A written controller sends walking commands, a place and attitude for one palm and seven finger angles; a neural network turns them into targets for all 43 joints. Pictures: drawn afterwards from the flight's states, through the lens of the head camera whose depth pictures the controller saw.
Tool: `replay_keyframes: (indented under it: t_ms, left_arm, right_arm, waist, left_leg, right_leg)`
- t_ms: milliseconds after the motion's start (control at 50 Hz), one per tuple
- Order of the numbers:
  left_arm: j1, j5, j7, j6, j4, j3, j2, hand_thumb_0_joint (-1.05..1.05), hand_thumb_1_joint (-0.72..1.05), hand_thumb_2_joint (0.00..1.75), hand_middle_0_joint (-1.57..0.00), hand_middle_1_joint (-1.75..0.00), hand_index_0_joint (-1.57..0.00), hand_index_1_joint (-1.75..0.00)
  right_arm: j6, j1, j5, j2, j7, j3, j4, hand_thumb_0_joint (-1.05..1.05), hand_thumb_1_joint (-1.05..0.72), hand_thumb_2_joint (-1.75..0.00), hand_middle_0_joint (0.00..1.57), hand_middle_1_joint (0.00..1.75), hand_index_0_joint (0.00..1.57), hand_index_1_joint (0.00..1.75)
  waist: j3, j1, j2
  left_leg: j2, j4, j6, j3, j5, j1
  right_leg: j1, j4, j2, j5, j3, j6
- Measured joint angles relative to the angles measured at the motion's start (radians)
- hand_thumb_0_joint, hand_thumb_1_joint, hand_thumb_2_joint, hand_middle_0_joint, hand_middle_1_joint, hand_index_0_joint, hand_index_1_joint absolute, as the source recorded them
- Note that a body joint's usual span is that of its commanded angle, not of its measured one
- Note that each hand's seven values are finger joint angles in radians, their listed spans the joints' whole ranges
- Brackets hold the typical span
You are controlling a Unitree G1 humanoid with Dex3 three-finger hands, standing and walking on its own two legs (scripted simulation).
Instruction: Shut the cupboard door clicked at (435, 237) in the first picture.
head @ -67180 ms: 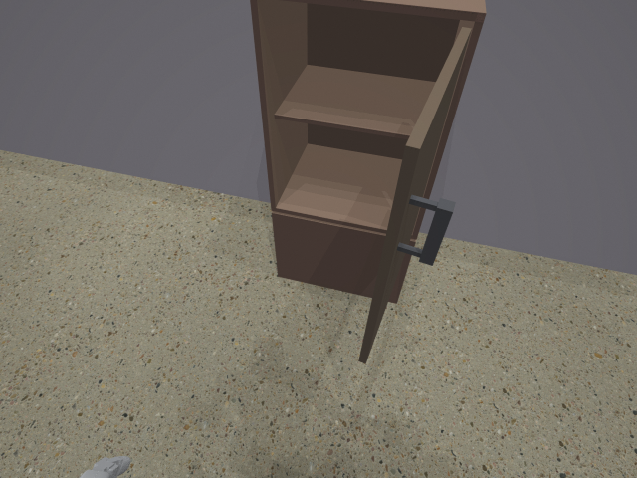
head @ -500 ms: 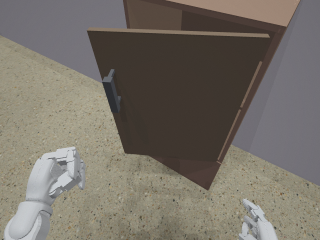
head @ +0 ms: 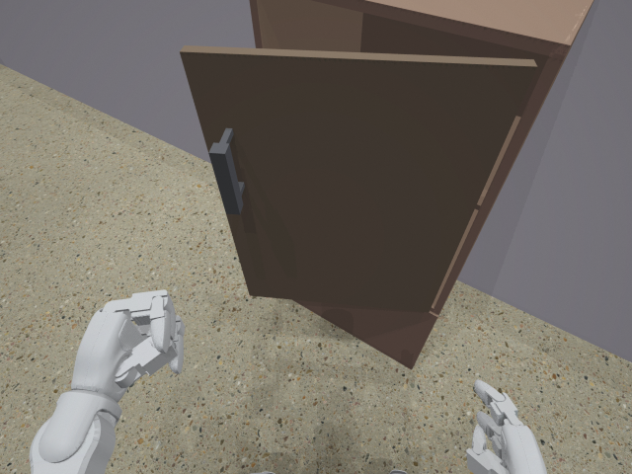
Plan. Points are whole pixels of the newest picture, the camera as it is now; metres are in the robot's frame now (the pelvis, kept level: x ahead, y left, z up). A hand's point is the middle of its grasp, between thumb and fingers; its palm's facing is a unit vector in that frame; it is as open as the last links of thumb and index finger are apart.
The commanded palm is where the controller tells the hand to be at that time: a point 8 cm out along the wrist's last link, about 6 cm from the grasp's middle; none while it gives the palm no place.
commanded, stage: bring the fist close to the handle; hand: left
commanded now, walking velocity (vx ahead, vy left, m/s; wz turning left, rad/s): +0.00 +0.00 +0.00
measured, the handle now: (231, 172) +0.52 +0.17 +0.09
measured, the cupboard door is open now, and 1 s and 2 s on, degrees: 27 27 20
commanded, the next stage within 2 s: push the door shut along its arc in 1.28 s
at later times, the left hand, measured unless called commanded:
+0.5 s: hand (216, 263) +0.34 +0.15 +0.09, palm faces -0.05 -1.00 -0.04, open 3.1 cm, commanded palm +0.33 +0.21 +0.09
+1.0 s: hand (244, 211) +0.43 +0.14 +0.09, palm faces -0.04 -1.00 +0.00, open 3.1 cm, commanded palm +0.40 +0.19 +0.09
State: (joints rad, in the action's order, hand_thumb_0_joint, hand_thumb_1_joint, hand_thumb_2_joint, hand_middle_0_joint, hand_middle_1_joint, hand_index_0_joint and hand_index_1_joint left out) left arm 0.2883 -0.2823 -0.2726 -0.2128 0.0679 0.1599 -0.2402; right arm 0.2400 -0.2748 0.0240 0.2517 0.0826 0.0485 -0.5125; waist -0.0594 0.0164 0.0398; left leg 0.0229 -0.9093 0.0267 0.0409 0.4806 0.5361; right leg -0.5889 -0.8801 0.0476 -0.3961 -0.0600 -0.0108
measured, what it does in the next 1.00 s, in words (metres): stands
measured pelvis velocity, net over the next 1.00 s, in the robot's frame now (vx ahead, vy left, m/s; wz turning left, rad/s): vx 0.00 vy -0.01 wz -0.04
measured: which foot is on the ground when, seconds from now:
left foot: down 0.00-1.00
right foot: down 0.00-1.00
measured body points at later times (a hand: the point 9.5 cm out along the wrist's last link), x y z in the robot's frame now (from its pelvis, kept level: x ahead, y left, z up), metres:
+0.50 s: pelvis +0.00 +0.00 +0.00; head +0.04 -0.01 +0.45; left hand +0.34 +0.21 +0.09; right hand +0.14 -0.25 -0.09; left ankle -0.01 +0.14 -0.69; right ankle +0.03 -0.13 -0.69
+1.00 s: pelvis +0.00 -0.01 +0.00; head +0.07 -0.02 +0.45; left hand +0.43 +0.19 +0.09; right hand +0.08 -0.27 -0.11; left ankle -0.01 +0.14 -0.69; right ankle +0.03 -0.13 -0.69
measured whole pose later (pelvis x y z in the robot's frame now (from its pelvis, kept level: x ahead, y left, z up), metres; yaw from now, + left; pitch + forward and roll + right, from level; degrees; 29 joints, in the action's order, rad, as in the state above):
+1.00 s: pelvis +0.00 -0.01 +0.00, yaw -2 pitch +12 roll +1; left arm -0.57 -0.17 -0.19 -0.31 -0.79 0.26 -0.27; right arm 0.08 -0.32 0.02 0.27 0.05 0.01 -0.63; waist -0.07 -0.06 0.01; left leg 0.04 -0.85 0.04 0.00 0.44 0.61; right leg -0.70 -0.85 0.03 -0.36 -0.02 0.00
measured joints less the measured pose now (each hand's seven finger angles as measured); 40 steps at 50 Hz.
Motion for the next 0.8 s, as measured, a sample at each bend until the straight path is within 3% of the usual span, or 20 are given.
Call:
replay_keyframes:
  t_ms: [100,280,400,580,720,800]
  left_arm:
    - [-0.137,0.016,0.030,-0.021,-0.062,0.003,0.010,0.02,0.90,0.90,-1.30,-1.50,-1.30,-1.50]
    - [-0.297,0.049,0.047,0.067,-0.214,-0.025,0.011,0.02,0.90,0.90,-1.30,-1.50,-1.30,-1.50]
    - [-0.374,0.059,0.094,0.015,-0.282,0.011,0.019,0.02,0.90,0.90,-1.30,-1.50,-1.30,-1.50]
    - [-0.545,0.084,0.079,0.022,-0.479,-0.008,0.010,0.02,0.90,0.90,-1.30,-1.50,-1.30,-1.50]
    - [-0.672,0.095,0.110,-0.035,-0.597,0.029,0.008,0.02,0.90,0.90,-1.30,-1.50,-1.30,-1.50]
    - [-0.744,0.107,0.103,-0.039,-0.702,0.050,-0.016,0.02,0.90,0.90,-1.30,-1.50,-1.30,-1.50]
  right_arm:
    - [0.004,0.012,0.001,-0.002,-0.002,0.008,-0.028,0.01,-0.90,-0.90,0.20,0.30,0.21,0.30]
    - [-0.026,-0.001,0.001,-0.003,-0.003,0.006,-0.041,0.01,-0.90,-0.90,0.20,0.30,0.21,0.30]
    - [-0.042,-0.021,-0.004,0.000,-0.016,-0.007,-0.061,0.01,-0.90,-0.90,0.20,0.30,0.21,0.30]
    - [-0.076,-0.005,0.001,0.015,-0.013,-0.018,-0.087,0.01,-0.90,-0.90,0.20,0.30,0.21,0.30]
    - [-0.098,-0.008,-0.005,0.006,-0.017,-0.023,-0.102,0.01,-0.90,-0.90,0.20,0.30,0.21,0.30]
    - [-0.124,-0.016,-0.003,0.007,-0.024,-0.025,-0.107,0.01,-0.90,-0.90,0.20,0.30,0.21,0.30]
  waist:
    - [0.006,-0.002,-0.006]
    - [0.003,-0.032,-0.009]
    - [-0.004,-0.033,-0.016]
    - [0.011,-0.043,-0.014]
    - [-0.001,-0.056,-0.023]
    - [-0.010,-0.063,-0.021]
  left_leg:
    - [-0.004,-0.014,-0.001,0.006,-0.002,0.019]
    - [-0.007,0.027,-0.006,-0.019,-0.020,0.009]
    - [-0.005,0.047,-0.002,-0.026,-0.025,0.000]
    - [-0.003,0.053,0.002,-0.021,-0.032,0.020]
    - [0.003,0.064,0.008,-0.028,-0.036,0.030]
    - [0.006,0.067,0.010,-0.030,-0.037,0.039]
  right_leg:
    - [-0.014,-0.009,0.004,0.002,-0.005,-0.001]
    - [-0.021,0.016,0.005,0.019,0.020,-0.005]
    - [-0.019,0.026,0.002,0.021,0.025,-0.002]
    - [-0.039,0.029,0.000,0.026,0.021,0.003]
    - [-0.058,0.029,-0.006,0.027,0.027,0.008]
    - [-0.069,0.029,-0.009,0.028,0.029,0.011]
